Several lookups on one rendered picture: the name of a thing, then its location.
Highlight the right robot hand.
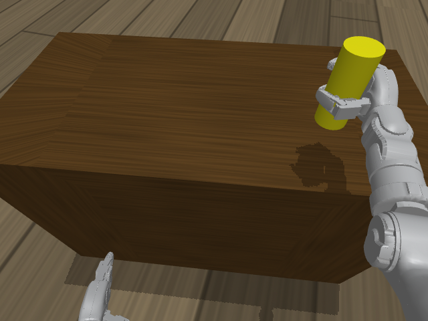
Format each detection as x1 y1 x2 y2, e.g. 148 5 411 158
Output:
316 58 399 122

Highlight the left robot hand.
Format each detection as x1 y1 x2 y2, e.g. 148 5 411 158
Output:
78 251 130 321

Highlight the right robot arm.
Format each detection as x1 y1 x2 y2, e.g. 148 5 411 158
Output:
361 105 428 321

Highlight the can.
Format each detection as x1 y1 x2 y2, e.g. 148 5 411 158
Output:
314 36 386 130

